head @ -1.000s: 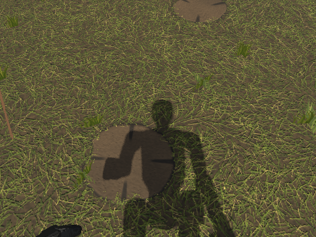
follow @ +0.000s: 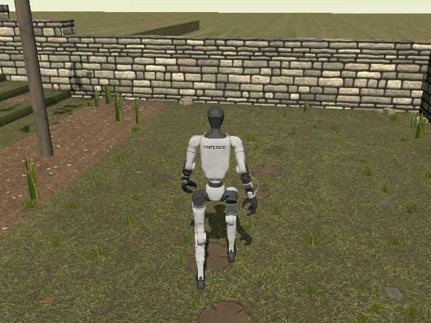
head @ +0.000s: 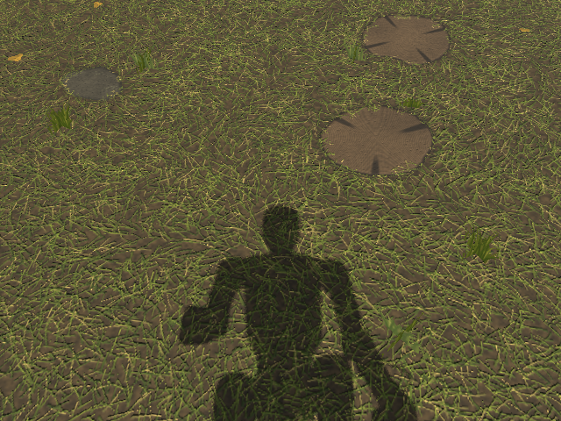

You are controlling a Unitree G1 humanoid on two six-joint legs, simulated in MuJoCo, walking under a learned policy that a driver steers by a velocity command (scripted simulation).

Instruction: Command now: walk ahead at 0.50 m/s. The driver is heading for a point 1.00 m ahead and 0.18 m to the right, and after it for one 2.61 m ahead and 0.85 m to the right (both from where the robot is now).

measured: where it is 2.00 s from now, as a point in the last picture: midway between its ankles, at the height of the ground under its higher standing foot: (321, 203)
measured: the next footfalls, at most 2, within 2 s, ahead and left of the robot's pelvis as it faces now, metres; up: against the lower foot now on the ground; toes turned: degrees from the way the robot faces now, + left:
right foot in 0.06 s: +0.21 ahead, -0.13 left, +0.00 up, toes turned -3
left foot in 0.60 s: +0.52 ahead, +0.12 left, +0.00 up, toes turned +3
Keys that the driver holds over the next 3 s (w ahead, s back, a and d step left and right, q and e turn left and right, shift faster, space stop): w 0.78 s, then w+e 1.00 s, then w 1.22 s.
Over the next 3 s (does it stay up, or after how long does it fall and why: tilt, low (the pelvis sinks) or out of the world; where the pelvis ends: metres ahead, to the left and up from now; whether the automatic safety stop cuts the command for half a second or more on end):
stays up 1.56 -0.44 0.02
